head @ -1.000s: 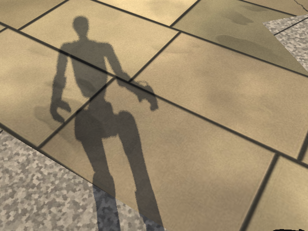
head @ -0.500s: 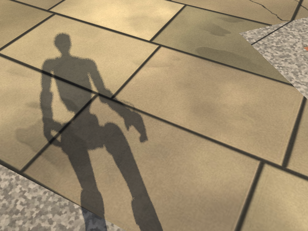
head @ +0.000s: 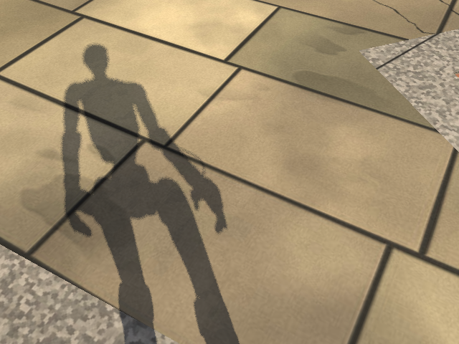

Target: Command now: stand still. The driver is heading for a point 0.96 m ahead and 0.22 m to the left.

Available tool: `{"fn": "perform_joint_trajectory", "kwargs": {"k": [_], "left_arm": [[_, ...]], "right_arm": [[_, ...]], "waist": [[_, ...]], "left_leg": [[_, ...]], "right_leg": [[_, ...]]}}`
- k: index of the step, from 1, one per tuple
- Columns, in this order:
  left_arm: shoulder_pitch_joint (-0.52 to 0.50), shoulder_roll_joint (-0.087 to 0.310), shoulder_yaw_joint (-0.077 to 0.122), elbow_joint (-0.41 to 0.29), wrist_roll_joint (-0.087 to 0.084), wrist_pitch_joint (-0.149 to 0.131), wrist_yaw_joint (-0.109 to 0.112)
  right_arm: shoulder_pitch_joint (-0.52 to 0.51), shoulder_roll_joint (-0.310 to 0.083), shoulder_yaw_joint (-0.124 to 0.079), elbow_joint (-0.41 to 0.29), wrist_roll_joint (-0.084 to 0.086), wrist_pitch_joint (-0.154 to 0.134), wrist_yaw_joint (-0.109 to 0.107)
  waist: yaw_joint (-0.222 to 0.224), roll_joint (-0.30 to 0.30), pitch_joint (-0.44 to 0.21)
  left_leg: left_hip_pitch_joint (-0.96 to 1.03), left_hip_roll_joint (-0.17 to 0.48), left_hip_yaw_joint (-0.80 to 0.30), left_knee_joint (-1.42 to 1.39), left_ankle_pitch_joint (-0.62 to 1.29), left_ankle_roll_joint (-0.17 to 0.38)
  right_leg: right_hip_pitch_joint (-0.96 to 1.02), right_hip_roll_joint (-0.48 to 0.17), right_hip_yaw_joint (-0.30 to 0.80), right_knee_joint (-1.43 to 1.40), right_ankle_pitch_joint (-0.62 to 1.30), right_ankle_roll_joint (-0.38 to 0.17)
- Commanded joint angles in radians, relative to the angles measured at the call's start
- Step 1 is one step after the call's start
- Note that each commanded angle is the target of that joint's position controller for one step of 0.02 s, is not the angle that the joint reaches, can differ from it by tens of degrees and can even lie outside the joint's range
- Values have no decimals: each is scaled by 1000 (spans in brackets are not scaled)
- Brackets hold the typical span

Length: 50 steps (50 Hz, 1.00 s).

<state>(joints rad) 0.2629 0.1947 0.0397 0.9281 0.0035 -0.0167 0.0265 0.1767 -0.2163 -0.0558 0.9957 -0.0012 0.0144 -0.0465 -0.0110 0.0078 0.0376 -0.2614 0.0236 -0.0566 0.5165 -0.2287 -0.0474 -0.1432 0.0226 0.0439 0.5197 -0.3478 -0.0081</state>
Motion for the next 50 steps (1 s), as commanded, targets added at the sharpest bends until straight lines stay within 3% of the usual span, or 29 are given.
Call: {"fn": "perform_joint_trajectory", "kwargs": {"k": [1, 22, 50], "left_arm": [[39, 98, 18, -11, 0, -9, 4], [99, 79, -4, 106, -1, -5, 7], [171, 56, -23, 151, -5, -5, 10]], "right_arm": [[6, -100, -18, -14, 0, -7, -5], [46, -80, 2, 88, 1, -4, -7], [101, -61, 24, 106, 4, -5, -6]], "waist": [[0, -16, -15], [4, -10, 19], [8, -6, 32]], "left_leg": [[111, 8, -2, -47, 194, 31], [93, -3, 8, -73, 142, 33], [73, -13, 7, -68, 134, 42]], "right_leg": [[-114, -41, 32, -122, 220, -11], [-127, -29, 11, -151, 147, -8], [-138, -23, -8, -142, 130, 0]]}}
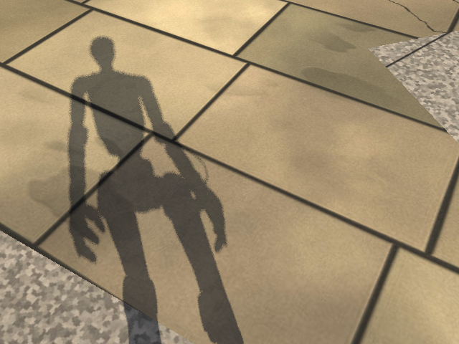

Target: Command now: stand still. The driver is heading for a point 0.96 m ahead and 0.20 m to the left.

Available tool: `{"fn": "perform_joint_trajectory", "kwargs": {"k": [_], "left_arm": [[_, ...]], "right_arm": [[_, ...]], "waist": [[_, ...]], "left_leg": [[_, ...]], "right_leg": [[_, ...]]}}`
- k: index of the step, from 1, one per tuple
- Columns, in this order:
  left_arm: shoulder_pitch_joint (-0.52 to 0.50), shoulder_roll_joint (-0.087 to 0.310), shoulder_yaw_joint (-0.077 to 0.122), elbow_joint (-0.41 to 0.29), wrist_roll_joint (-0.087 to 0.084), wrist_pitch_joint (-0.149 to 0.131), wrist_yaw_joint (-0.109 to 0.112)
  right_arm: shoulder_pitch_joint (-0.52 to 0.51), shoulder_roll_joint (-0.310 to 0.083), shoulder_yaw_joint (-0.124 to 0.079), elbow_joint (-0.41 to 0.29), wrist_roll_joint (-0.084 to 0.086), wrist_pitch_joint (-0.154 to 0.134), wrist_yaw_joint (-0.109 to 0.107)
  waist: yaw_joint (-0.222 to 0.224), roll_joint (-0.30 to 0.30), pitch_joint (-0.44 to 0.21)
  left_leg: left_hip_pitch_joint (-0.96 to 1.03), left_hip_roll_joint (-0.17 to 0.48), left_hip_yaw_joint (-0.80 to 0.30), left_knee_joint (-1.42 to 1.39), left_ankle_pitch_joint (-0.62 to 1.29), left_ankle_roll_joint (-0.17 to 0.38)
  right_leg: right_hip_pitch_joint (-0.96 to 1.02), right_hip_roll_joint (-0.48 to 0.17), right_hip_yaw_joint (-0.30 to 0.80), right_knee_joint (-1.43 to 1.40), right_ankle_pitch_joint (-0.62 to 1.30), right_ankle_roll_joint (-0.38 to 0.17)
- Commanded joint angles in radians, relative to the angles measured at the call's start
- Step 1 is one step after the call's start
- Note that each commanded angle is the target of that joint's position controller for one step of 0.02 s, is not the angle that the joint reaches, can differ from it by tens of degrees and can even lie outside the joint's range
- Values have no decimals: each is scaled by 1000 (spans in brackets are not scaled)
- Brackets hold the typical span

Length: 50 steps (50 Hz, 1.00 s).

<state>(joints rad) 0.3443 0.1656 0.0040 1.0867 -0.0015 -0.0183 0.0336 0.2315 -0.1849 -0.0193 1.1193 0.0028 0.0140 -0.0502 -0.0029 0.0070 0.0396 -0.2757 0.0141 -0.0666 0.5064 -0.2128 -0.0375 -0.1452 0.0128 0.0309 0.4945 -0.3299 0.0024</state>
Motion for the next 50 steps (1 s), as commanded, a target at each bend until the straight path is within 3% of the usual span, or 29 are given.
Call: {"fn": "perform_joint_trajectory", "kwargs": {"k": [1, 14, 15, 17, 19, 21, 22, 23, 25, 26, 27, 28, 29, 30, 31, 33, 34, 35, 39, 42, 45, 47, 48, 49, 50], "left_arm": [[91, 84, 12, -7, 0, -4, 3], [117, 76, 8, -3, -1, -3, 5], [137, 65, 6, 8, -1, -2, 6], [133, 103, 18, 0, -11, 3, 13], [151, 143, 31, -16, -20, -5, 15], [164, 198, 53, -25, -30, -23, 12], [142, 203, 57, -38, -31, -29, 9], [104, 195, 56, -53, -30, -35, 5], [34, 167, 47, -77, -37, -35, -5], [15, 157, 44, -91, -35, -40, -7], [-4, 104, 28, -114, -28, -54, -9], [6, 57, 17, -148, -38, -75, -5], [-7, 99, 26, -154, -54, -90, -10], [-24, 108, 28, -156, -54, -100, -21], [-27, 112, 33, -150, -43, -107, -25], [-57, 155, 59, -154, -26, -107, -32], [-71, 144, 61, -155, -23, -105, -40], [-87, 110, 55, -164, -25, -96, -46], [-293, 72, 33, -246, -22, -88, -51], [-386, 94, 28, -282, -28, -90, -63], [-428, 123, 31, -311, -30, -94, -75], [-374, 162, 47, -309, -29, -101, -80], [-281, 193, 65, -286, -29, -101, -78], [-105, 234, 90, -232, -33, -97, -72], [79, 308, 112, -192, -25, -91, -61]], "right_arm": [[47, -92, -12, -18, 0, -5, -2], [64, -86, -8, -23, 1, -7, -1], [80, -73, -5, -14, 0, -6, -1], [85, -83, -11, -13, 8, -6, -3], [46, -72, -10, -39, 9, -26, 2], [17, -42, -4, -64, 16, -64, 21], [7, -43, -4, -74, 19, -81, 30], [21, -38, -3, -78, 27, -95, 38], [155, -43, -14, -33, 33, -112, 46], [253, -72, -29, 2, 25, -113, 48], [397, -173, -60, 23, 24, -117, 46], [502, -259, -73, 28, 15, -127, 62], [386, -182, -45, 3, 2, -140, 63], [293, -134, -32, -33, 7, -145, 64], [234, -120, -24, -55, 7, -143, 68], [237, -77, -7, -60, 2, -127, 68], [285, -56, 0, -50, 0, -119, 64], [304, -86, -3, -46, -3, -114, 57], [302, -143, -10, -73, -6, -100, 31], [325, -173, -21, -77, 4, -101, 26], [326, -175, -29, -74, 17, -98, 25], [300, -193, -38, -83, 12, -90, 26], [285, -202, -41, -89, 4, -83, 27], [272, -190, -37, -98, -3, -75, 29], [268, -161, -21, -128, -17, -75, 32]], "waist": [[0, -5, 30], [1, -6, 34], [1, -10, 11], [6, -47, 55], [27, -99, 127], [39, -202, 163], [33, -196, 186], [7, -186, 203], [-66, -146, 175], [-93, -76, 137], [-141, 164, 66], [-148, 348, -6], [-82, 194, 57], [-55, 113, 107], [-34, 72, 99], [-25, 67, 82], [-36, 73, 67], [-32, 94, 58], [-59, 57, 98], [-71, 82, 113], [-50, 79, 127], [2, 96, 69], [56, 112, -3], [141, 110, -109], [202, 17, -244]], "left_leg": [[86, -3, 17, -58, 118, 32], [78, -6, 16, -53, 115, 36], [89, -20, 30, -52, 18, 37], [20, -69, 77, 5, -291, 48], [-86, -71, 92, 81, -369, 63], [-189, -53, 121, 265, -218, 66], [-200, -17, 99, 309, -201, 83], [-180, 0, 93, 267, -216, 102], [70, -35, 129, 29, -175, 114], [198, -25, 71, -26, -122, 113], [348, 152, -238, -190, -221, 186], [428, 357, -690, -374, -366, 320], [356, 392, -721, -381, -407, 325], [306, 351, -566, -363, -353, 293], [285, 294, -425, -369, -253, 257], [277, 214, -226, -381, -26, 206], [296, 180, -147, -363, 139, 187], [299, 186, -132, -371, 165, 202], [236, 183, -66, -411, 201, 220], [201, 192, -34, -432, 176, 221], [278, 233, -19, -405, 240, 205], [337, 243, 6, -302, 489, 182], [341, 228, 30, -178, 687, 167], [285, 181, 66, 30, 785, 140], [56, 126, 96, 354, 530, 106]], "right_leg": [[-136, -13, 4, -116, 111, -10], [-140, -12, -1, -108, 108, -8], [-132, -5, -8, -118, 9, -12], [-171, -9, 22, -134, -298, -52], [-204, -96, 153, -200, -497, -116], [-160, -255, 356, -306, -547, -198], [-186, -302, 412, -328, -518, -226], [-204, -307, 401, -317, -464, -221], [-279, -202, 241, -202, -328, -150], [-322, -129, 150, -57, -176, -115], [-441, -10, -14, 301, -31, -55], [-595, 61, -8, 584, -202, -41], [-659, -11, 79, 755, -169, -67], [-691, -58, 85, 800, -70, -92], [-676, -93, 68, 764, 22, -103], [-626, -131, 28, 654, 121, -95], [-610, -131, 2, 630, 138, -89], [-617, -128, -19, 584, 157, -72], [-605, -110, -50, 303, 260, -23], [-513, -79, -76, 161, 331, -20], [-491, -74, -56, 84, 331, -56], [-382, -40, -73, 60, 287, -90], [-249, -4, -97, 72, 263, -110], [-28, 25, -113, 71, 254, -137], [282, -150, 99, 72, 179, -199]]}}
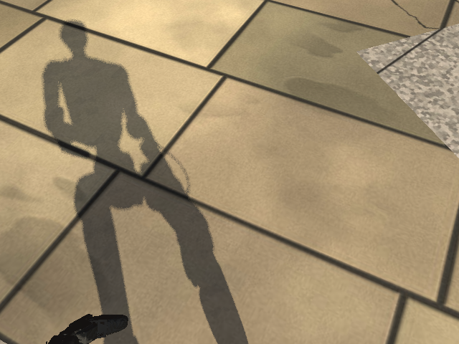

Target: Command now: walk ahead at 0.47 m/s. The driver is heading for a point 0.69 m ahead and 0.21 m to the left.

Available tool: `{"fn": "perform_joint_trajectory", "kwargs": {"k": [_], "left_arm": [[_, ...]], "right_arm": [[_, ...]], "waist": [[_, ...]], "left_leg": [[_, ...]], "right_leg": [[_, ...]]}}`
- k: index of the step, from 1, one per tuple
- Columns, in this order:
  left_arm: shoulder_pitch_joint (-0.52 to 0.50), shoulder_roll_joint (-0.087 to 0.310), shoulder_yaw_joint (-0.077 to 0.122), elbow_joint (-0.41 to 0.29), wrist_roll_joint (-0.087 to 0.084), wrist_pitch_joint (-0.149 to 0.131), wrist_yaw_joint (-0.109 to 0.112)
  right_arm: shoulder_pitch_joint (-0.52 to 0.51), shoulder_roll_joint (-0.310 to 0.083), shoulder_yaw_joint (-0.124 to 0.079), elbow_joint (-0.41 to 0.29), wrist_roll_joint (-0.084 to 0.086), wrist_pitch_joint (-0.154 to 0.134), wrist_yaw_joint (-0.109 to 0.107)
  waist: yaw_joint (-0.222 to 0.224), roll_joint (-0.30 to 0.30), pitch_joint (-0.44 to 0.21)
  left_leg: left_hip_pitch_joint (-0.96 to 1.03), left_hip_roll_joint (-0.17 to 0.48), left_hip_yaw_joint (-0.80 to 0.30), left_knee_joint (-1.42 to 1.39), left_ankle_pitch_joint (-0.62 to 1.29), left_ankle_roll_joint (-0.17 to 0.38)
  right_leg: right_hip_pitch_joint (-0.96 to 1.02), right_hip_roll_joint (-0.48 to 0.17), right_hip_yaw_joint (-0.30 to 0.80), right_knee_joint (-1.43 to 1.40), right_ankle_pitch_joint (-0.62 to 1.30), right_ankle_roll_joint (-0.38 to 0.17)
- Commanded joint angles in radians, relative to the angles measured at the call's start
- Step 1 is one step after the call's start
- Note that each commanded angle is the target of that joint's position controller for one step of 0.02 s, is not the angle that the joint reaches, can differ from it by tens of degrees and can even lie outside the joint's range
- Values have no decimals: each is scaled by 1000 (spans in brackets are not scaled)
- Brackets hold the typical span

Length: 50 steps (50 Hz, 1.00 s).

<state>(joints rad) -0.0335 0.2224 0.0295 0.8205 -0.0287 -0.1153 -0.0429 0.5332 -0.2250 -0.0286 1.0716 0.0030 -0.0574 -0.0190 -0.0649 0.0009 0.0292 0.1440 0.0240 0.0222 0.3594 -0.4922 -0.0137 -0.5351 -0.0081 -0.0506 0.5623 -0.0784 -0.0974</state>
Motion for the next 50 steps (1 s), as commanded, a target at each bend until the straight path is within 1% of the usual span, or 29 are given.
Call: {"fn": "perform_joint_trajectory", "kwargs": {"k": [1, 2, 3, 4, 5, 6, 7, 9, 11, 17, 20, 23, 24, 26, 27, 28, 29, 30, 31, 32, 33, 35, 36, 37, 39, 42, 46, 49, 50], "left_arm": [[536, 328, 99, 101, 21, 9, 7], [491, 227, 71, 98, 16, 5, 6], [382, 176, 56, 82, 12, 0, 8], [282, 147, 44, 58, 16, -4, 8], [230, 121, 36, 51, 27, -7, 2], [213, 105, 31, 59, 38, -12, -1], [218, 90, 28, 70, 36, -12, -4], [243, 100, 29, 94, 33, -16, 3], [277, 132, 36, 110, 37, -18, 18], [350, 160, 37, 133, 36, -10, 48], [406, 166, 37, 154, 30, 0, 53], [436, 173, 41, 165, 26, 25, 55], [427, 182, 44, 161, 24, 34, 58], [394, 214, 52, 139, 24, 49, 67], [379, 225, 55, 127, 28, 59, 73], [361, 224, 52, 112, 27, 65, 77], [370, 201, 39, 78, 39, 52, 78], [468, 46, -11, 41, 45, 10, 50], [360, 158, 17, 25, 11, -37, 31], [259, 191, 26, -13, -20, -56, 26], [217, 173, 25, -19, -3, -57, 34], [251, 183, 40, -19, 27, -33, 46], [280, 173, 45, -28, 34, -18, 47], [286, 156, 44, -29, 37, -6, 52], [239, 131, 39, -58, 48, 10, 61], [150, 107, 29, -93, 46, 17, 63], [54, 132, 35, -141, 31, 26, 52], [108, 173, 52, -131, 41, 13, 42], [150, 176, 54, -122, 51, 3, 42]], "right_arm": [[113, 58, 34, -87, -6, -28, 16], [41, -40, 13, -83, 25, -60, 21], [-79, -111, -7, -127, 51, -78, 22], [-148, -127, -10, -146, 46, -85, 14], [-172, -125, -21, -148, 29, -79, 5], [-141, -103, -24, -144, 21, -64, 3], [-118, -80, -24, -137, 20, -50, 3], [-131, -68, -28, -143, 23, -28, 0], [-212, -80, -33, -173, 17, -17, 0], [-424, -64, -30, -245, 17, -29, 25], [-512, -51, -21, -287, 18, -29, 43], [-576, -50, -17, -338, 20, -31, 67], [-580, -56, -19, -353, 21, -32, 75], [-527, -90, -35, -367, 21, -31, 86], [-427, -123, -54, -352, 22, -28, 87], [-264, -180, -86, -315, 25, -27, 80], [-102, -282, -120, -290, 18, -15, 57], [-119, -345, -128, -311, 22, -19, 54], [-85, -248, -102, -303, 9, -18, 50], [-134, -195, -88, -310, 4, -22, 46], [-220, -163, -76, -329, 6, -24, 50], [-313, -138, -65, -369, -5, -28, 49], [-327, -152, -68, -376, -4, -26, 46], [-333, -166, -72, -380, -2, -24, 40], [-303, -200, -82, -380, 0, -21, 25], [-270, -216, -91, -381, 16, 7, 4], [-236, -205, -88, -380, 19, 39, -13], [-264, -179, -80, -395, 11, 44, -26], [-286, -161, -73, -404, 11, 43, -27]], "waist": [[173, -293, -421], [195, -220, -374], [168, -172, -195], [135, -55, -131], [99, -12, -83], [60, -46, -79], [42, -54, -66], [25, -58, -26], [38, -45, 12], [102, -36, 41], [137, -25, 68], [150, -21, 81], [141, -30, 75], [93, -78, 9], [37, -100, -56], [-48, -87, -143], [-102, 41, -261], [3, 271, -393], [-60, 144, -419], [-56, 107, -270], [-5, -40, -158], [69, -14, -85], [98, 5, -82], [109, -11, -72], [101, 7, -60], [66, 63, -104], [32, 110, -123], [63, 129, -129], [92, 119, -138]], "left_leg": [[-709, -90, -34, 880, 52, 24], [-823, -62, -168, 1020, -42, 50], [-906, -6, -141, 1046, 31, 73], [-855, 52, -122, 1001, 136, 80], [-798, 88, -108, 944, 197, 79], [-725, 119, -118, 902, 228, 79], [-694, 126, -114, 866, 231, 76], [-709, 136, -97, 806, 250, 66], [-796, 146, -99, 725, 341, 49], [-832, 87, -67, 382, 635, 55], [-867, 71, -44, 290, 640, 65], [-921, 55, -11, 244, 535, 86], [-907, 42, 11, 234, 482, 98], [-773, -22, 81, 241, 376, 132], [-637, -65, 106, 244, 344, 154], [-400, -99, 94, 181, 397, 191], [-70, 79, -186, 165, 404, 266], [282, 338, -796, 31, 269, 488], [305, 315, -825, -57, 208, 437], [189, 272, -648, -57, 274, 376], [-2, 218, -508, -82, 394, 325], [-236, 167, -387, -102, 683, 320], [-287, 156, -353, -105, 758, 324], [-349, 137, -306, -105, 848, 318], [-411, 102, -234, -84, 1020, 303], [-434, 41, -189, -32, 971, 237], [-379, 53, -287, 36, 760, 185], [-300, 82, -371, 135, 679, 166], [-304, 50, -363, 205, 652, 143]], "right_leg": [[974, -386, 726, -174, -350, -275], [923, -370, 861, -311, -429, -242], [774, -347, 694, -311, -356, -186], [609, -315, 551, -327, -206, -158], [471, -276, 438, -351, -88, -142], [392, -245, 365, -376, -38, -137], [357, -224, 317, -397, -5, -141], [303, -207, 239, -444, 10, -147], [314, -214, 187, -471, 44, -148], [399, -186, 21, -490, 111, -83], [513, -214, -21, -471, 137, -73], [652, -255, -49, -397, 244, -61], [678, -264, -62, -355, 341, -52], [696, -265, -97, -212, 714, -29], [680, -256, -116, -66, 868, -14], [589, -217, -140, 151, 853, 17], [317, -168, -147, 484, 511, 58], [-132, 75, -22, 853, -431, 117], [-250, 27, 174, 909, -444, 79], [-300, -23, 163, 866, -366, 52], [-250, -69, 146, 762, -291, 43], [-108, -108, 143, 654, -262, 75], [-75, -107, 139, 606, -259, 97], [-46, -102, 121, 561, -258, 118], [-36, -64, 87, 420, -183, 153], [39, -1, 73, 186, 22, 162], [78, 46, 106, 10, 104, 157], [121, 24, 133, -79, 89, 121], [197, 8, 118, -154, 179, 95]]}}
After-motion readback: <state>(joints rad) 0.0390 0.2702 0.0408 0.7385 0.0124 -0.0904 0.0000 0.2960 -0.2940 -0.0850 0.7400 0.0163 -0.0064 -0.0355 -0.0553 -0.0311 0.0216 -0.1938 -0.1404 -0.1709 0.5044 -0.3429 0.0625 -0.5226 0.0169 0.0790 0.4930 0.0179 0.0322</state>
